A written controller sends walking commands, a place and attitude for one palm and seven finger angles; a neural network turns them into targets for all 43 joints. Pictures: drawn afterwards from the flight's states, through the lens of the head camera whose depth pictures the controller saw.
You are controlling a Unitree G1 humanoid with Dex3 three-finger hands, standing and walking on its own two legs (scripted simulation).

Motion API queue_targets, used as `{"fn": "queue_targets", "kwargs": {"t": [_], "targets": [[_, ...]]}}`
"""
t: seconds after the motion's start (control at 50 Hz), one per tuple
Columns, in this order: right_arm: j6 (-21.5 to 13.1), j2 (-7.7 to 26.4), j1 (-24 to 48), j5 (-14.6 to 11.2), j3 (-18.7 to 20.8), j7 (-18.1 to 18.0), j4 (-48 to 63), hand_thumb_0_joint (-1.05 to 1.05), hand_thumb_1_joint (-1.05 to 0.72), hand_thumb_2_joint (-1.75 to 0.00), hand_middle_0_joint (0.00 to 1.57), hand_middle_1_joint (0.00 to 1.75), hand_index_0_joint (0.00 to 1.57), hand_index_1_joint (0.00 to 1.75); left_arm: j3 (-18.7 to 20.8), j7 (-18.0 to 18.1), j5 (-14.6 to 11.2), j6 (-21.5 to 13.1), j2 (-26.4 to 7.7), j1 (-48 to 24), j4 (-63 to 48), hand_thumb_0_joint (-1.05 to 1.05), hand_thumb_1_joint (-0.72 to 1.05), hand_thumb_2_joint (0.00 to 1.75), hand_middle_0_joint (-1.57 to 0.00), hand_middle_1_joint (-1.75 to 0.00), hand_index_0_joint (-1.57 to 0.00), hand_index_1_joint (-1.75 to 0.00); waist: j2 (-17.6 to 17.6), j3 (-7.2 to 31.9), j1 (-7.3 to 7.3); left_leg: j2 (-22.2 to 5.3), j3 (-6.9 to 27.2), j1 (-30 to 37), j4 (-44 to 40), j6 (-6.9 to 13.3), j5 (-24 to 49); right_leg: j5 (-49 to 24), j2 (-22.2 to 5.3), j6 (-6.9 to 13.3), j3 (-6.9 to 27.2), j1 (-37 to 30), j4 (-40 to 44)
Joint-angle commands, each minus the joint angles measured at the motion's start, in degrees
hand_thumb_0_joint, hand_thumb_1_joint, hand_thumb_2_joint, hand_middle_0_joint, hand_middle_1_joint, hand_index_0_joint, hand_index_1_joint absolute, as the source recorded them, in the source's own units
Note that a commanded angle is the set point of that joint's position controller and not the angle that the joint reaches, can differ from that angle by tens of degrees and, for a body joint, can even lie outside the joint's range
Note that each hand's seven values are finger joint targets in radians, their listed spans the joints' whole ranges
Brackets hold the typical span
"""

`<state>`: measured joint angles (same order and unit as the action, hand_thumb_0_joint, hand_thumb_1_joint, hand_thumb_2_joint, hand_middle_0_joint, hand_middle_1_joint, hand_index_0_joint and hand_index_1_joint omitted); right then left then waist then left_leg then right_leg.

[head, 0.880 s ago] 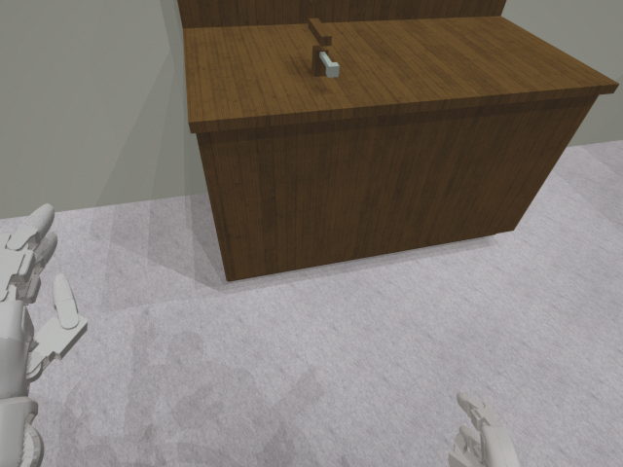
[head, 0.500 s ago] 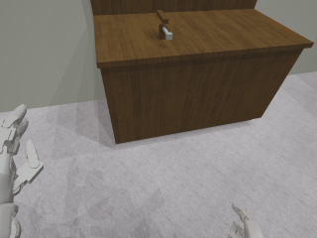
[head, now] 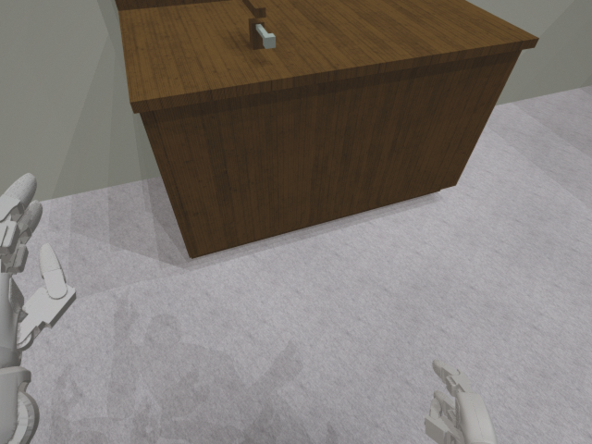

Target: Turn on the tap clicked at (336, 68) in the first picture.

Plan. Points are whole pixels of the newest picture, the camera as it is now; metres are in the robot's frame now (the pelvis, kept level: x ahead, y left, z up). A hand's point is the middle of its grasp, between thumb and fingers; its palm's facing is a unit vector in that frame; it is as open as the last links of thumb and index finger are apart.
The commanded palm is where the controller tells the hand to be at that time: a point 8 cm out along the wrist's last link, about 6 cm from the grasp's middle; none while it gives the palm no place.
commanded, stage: walk to a spot facing it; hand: left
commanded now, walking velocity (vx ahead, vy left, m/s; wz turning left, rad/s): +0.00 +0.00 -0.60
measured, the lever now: (269, 41) +1.02 +0.16 +0.08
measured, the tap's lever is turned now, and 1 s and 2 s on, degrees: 0 0 0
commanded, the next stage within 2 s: turn to face it in 1.38 s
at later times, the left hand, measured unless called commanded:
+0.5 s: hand (222, 239) +0.29 +0.11 +0.17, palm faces +0.21 -0.89 -0.40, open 7.4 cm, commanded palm +0.24 +0.18 +0.20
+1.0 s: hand (284, 165) +0.42 +0.06 +0.17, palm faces +0.07 -0.94 -0.33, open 7.4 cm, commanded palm +0.39 +0.10 +0.20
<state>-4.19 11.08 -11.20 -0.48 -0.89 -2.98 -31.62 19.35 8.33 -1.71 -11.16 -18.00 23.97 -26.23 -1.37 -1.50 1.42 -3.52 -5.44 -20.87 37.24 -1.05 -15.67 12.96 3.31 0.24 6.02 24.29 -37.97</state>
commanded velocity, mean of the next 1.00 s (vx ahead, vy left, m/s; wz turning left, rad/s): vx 0.32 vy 0.00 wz -0.41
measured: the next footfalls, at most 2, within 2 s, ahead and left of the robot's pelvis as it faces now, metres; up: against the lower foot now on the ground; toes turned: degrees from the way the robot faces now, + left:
left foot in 0.94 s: +0.22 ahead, +0.02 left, +0.00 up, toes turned -14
right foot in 1.34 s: +0.28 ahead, -0.34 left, +0.00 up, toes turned -42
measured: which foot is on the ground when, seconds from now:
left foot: down 0.00-0.42, up 0.44-0.92, down 0.94-1.00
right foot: down 0.00-0.96, up 0.98-1.00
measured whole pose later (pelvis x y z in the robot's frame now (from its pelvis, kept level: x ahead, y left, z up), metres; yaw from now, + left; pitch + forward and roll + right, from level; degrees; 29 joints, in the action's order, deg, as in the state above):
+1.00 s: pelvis +0.13 -0.09 +0.01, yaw -24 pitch +0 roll +2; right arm -2.2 11.9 -14.3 0.0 -0.5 -4.1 -34.3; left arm 19.1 8.6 -1.6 -11.4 -18.9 26.2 -23.9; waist -3.8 3.2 1.2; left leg -2.8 -10.4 -13.9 30.3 0.0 -15.5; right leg 24.2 3.7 3.2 2.4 13.9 -40.9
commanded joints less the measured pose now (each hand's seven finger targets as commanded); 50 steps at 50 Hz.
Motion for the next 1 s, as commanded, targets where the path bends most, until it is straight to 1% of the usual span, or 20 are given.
{"fn": "queue_targets", "kwargs": {"t": [0.0, 0.1, 0.14, 0.2, 0.22, 0.28, 0.36, 0.38, 0.4, 0.42, 0.44, 0.46, 0.5, 0.56, 0.7, 0.78, 0.88, 0.9, 0.94, 0.98], "targets": [[-2.2, 6.8, 4.1, 0.1, 3.5, -0.4, 9.2, 0.00, -0.90, -0.90, 0.20, 0.30, 0.20, 0.30, 8.1, 1.1, -0.3, -4.6, -11.3, -2.8, -15.2, 0.00, 0.90, 0.90, -0.20, -0.30, -0.20, -0.30, 2.3, 7.6, -0.16, -4.6, 3.7, 2.1, -4.9, 1.2, -10.6, 2.0, -6.0, 2.0, 8.8, 1.5, 6.5], [-1.7, 6.0, 3.3, 0.6, 3.6, 0.4, 8.3, 0.00, -0.90, -0.90, 0.20, 0.30, 0.20, 0.30, 9.5, 1.3, -0.9, -5.0, -12.0, -0.5, -14.7, 0.00, 0.90, 0.90, -0.20, -0.30, -0.20, -0.30, -3.5, 8.8, -0.83, -1.4, 1.5, 5.9, 0.1, 0.3, -15.1, 13.3, -9.0, 5.5, 18.8, 5.6, 13.4], [-2.0, 6.3, 2.9, 0.9, 3.2, 0.0, 8.0, 0.00, -0.90, -0.90, 0.20, 0.30, 0.20, 0.30, 9.6, 1.4, -1.0, -5.4, -11.8, -0.9, -14.7, 0.00, 0.90, 0.90, -0.20, -0.30, -0.20, -0.30, -2.7, 8.4, -1.10, -3.0, 3.3, 8.5, -4.7, 1.7, -15.5, 14.3, -6.9, 4.9, 16.3, 7.5, 10.0], [-2.8, 7.1, 3.6, 0.5, 3.3, -1.4, 7.3, 0.00, -0.90, -0.90, 0.20, 0.30, 0.20, 0.30, 8.9, 1.1, -1.1, -6.2, -10.5, -1.1, -14.3, 0.00, 0.90, 0.90, -0.20, -0.30, -0.20, -0.30, 16.1, 10.2, -1.47, -19.4, 18.9, 17.3, -18.2, 8.9, -13.4, 15.6, 1.4, -0.5, -0.7, 16.5, -17.2], [-3.3, 6.4, 2.2, 0.7, 3.3, -1.4, 6.5, 0.00, -0.90, -0.90, 0.20, 0.30, 0.20, 0.30, 8.9, 1.1, -0.1, -6.6, -11.1, -1.2, -13.5, 0.00, 0.90, 0.90, -0.20, -0.30, -0.20, -0.30, 16.3, 9.3, -1.69, -24.8, 21.9, 17.2, -20.0, 12.4, -8.6, 17.6, -2.5, -1.8, -4.6, 18.1, -25.8], [-3.1, 7.9, 2.1, 0.5, 4.0, -0.6, 5.9, 0.00, -0.90, -0.90, 0.20, 0.30, 0.20, 0.30, 5.6, 0.0, 0.3, -7.1, -8.1, -2.5, -9.6, 0.00, 0.90, 0.90, -0.20, -0.30, -0.20, -0.30, 12.4, 4.0, -1.46, -23.2, 8.6, 6.0, -18.5, 10.3, -10.1, 15.8, -6.7, -2.0, -6.6, 9.9, -21.9], [-4.0, 8.1, 1.9, 0.6, 3.5, 0.0, 5.4, 0.00, -0.90, -0.90, 0.20, 0.30, 0.20, 0.30, 3.3, 0.0, 1.6, -6.6, -8.9, -9.3, -5.7, 0.00, 0.90, 0.90, -0.20, -0.30, -0.20, -0.30, 8.6, 0.8, -0.60, -17.3, -3.2, -1.7, -7.1, 4.3, -11.6, 11.6, -3.7, -1.8, -15.4, -6.9, -3.5], [-4.2, 7.8, 1.4, 0.4, 3.7, 0.0, 5.3, 0.00, -0.90, -0.90, 0.20, 0.30, 0.20, 0.30, 4.1, 0.2, 1.8, -6.0, -10.2, -9.8, -4.8, 0.00, 0.90, 0.90, -0.20, -0.30, -0.20, -0.30, 2.0, 1.8, 0.38, -13.4, -5.5, -5.5, 5.1, 3.1, -11.5, 8.6, -2.9, -0.4, -13.1, -12.9, 3.3], [-4.2, 6.9, 2.1, -0.1, 3.9, 0.0, 5.5, 0.00, -0.90, -0.90, 0.20, 0.30, 0.20, 0.30, 4.9, 0.4, 2.1, -5.3, -11.6, -9.4, -3.5, 0.00, 0.90, 0.90, -0.20, -0.30, -0.20, -0.30, -13.6, 1.9, 0.70, -5.6, -8.0, -12.9, 23.7, 0.9, -13.5, 8.4, -10.4, 5.2, 5.6, -15.8, 12.7], [-4.8, 6.7, 6.8, 0.2, 3.6, 0.0, 7.5, 0.00, -0.90, -0.90, 0.20, 0.30, 0.20, 0.30, 7.3, 1.0, 1.4, -5.0, -13.9, -9.1, -3.5, 0.00, 0.90, 0.90, -0.20, -0.30, -0.20, -0.30, -24.3, 1.2, 1.84, 0.1, -1.9, -25.1, 38.6, -1.2, -21.3, 0.9, -22.0, 11.3, 32.5, -16.7, 20.9], [-4.6, 6.8, 6.6, 1.0, 3.6, 0.2, 6.1, 0.00, -0.90, -0.90, 0.20, 0.30, 0.20, 0.30, 8.6, 1.6, 1.1, -5.6, -15.2, -10.0, -6.9, 0.00, 0.90, 0.90, -0.20, -0.30, -0.20, -0.30, -15.4, 2.1, 0.46, -3.1, 5.3, -25.5, 42.2, -2.0, -17.9, 4.5, -25.6, 13.7, 33.7, -16.3, 23.0], [-4.2, 6.9, 4.0, 1.0, 3.8, 0.7, 5.8, 0.00, -0.90, -0.90, 0.20, 0.30, 0.20, 0.30, 8.7, 1.0, 1.1, -6.1, -14.7, -8.2, -7.8, 0.00, 0.90, 0.90, -0.20, -0.30, -0.20, -0.30, -8.7, 2.9, -0.56, -4.1, 7.8, -22.0, 41.1, -2.1, -13.3, 17.9, -22.5, 13.3, 33.1, -12.9, 24.3], [-1.6, 6.8, 4.9, 0.7, 3.2, 1.5, 5.1, 0.00, -0.90, -0.90, 0.20, 0.30, 0.20, 0.30, 10.9, 0.0, 0.5, -7.7, -17.1, -4.8, -14.1, 0.00, 0.90, 0.90, -0.20, -0.30, -0.20, -0.30, -0.5, 4.3, -0.81, -4.6, 7.8, -21.6, 41.6, -2.7, -6.5, 18.4, -19.7, 13.1, 26.5, -11.8, 23.6], [-1.0, 5.9, 5.1, 0.8, 2.7, 1.7, 5.0, 0.00, -0.90, -0.90, 0.20, 0.30, 0.20, 0.30, 12.9, 0.4, -0.1, -8.9, -17.2, -0.9, -18.3, 0.00, 0.90, 0.90, -0.20, -0.30, -0.20, -0.30, 0.1, 9.5, -1.40, -4.2, 6.0, -21.0, 36.3, -2.8, -1.9, 2.1, -17.6, 12.0, 15.7, -18.0, 22.1], [-1.0, 5.7, 3.5, 0.2, 2.9, 0.4, 5.9, 0.00, -0.90, -0.90, 0.20, 0.30, 0.20, 0.30, 9.7, 1.1, -0.5, -6.9, -12.3, 7.1, -8.8, 0.00, 0.90, 0.90, -0.20, -0.30, -0.20, -0.30, -1.0, 10.7, -1.27, -2.4, 1.6, -14.0, 10.7, -1.1, -3.0, -0.4, -15.8, 12.1, 11.9, -19.7, 22.0], [-1.1, 6.7, 3.2, 0.1, 2.8, -0.4, 6.6, 0.00, -0.90, -0.90, 0.20, 0.30, 0.20, 0.30, 7.5, 1.0, -0.5, -5.1, -11.7, 3.8, -5.9, 0.00, 0.90, 0.90, -0.20, -0.30, -0.20, -0.30, -5.8, 8.1, -0.48, -0.6, -0.9, -7.8, 1.8, 0.3, -2.7, 4.1, -14.4, 11.1, 11.9, -17.0, 22.9], [-1.3, 7.7, 2.5, 0.5, 3.0, -1.6, 7.1, 0.00, -0.90, -0.90, 0.20, 0.30, 0.20, 0.30, 4.8, 1.0, 0.2, -4.4, -11.9, -4.4, -10.7, 0.00, 0.90, 0.90, -0.20, -0.30, -0.20, -0.30, -2.9, 5.8, -1.18, -1.5, -2.0, 9.2, -12.2, 2.3, 0.7, 3.3, -10.6, 7.3, 9.0, -10.9, 16.8], [-1.4, 8.5, 2.6, 0.5, 3.3, -2.1, 7.1, 0.00, -0.90, -0.90, 0.20, 0.30, 0.20, 0.30, 4.9, 0.9, 0.4, -4.6, -12.6, -6.3, -12.8, 0.00, 0.90, 0.90, -0.20, -0.30, -0.20, -0.30, 1.6, 5.7, -1.62, -3.8, 0.7, 17.4, -14.1, 3.9, 1.6, 1.2, -8.9, 5.6, 7.8, -4.6, 11.4], [-1.6, 8.7, 1.9, 0.6, 3.2, -2.0, 7.2, 0.00, -0.90, -0.90, 0.20, 0.30, 0.20, 0.30, 4.8, 1.3, 0.5, -5.4, -12.2, -8.9, -16.2, 0.00, 0.90, 0.90, -0.20, -0.30, -0.20, -0.30, 16.2, 7.2, -2.11, -17.3, 19.1, 32.1, -18.5, 10.2, 2.0, 10.6, -2.0, 1.3, -2.8, 11.7, -8.7], [-2.7, 6.2, 2.9, 1.7, 1.5, -2.1, 5.6, 0.00, -0.90, -0.90, 0.20, 0.30, 0.20, 0.30, 5.9, 1.2, 1.3, -5.8, -15.2, -10.2, -15.5, 0.00, 0.90, 0.90, -0.20, -0.30, -0.20, -0.30, 19.0, 3.0, -1.94, -24.0, 25.1, 24.4, -24.9, 13.7, -4.2, 15.3, -4.9, 0.6, -5.1, 17.0, -26.0]]}}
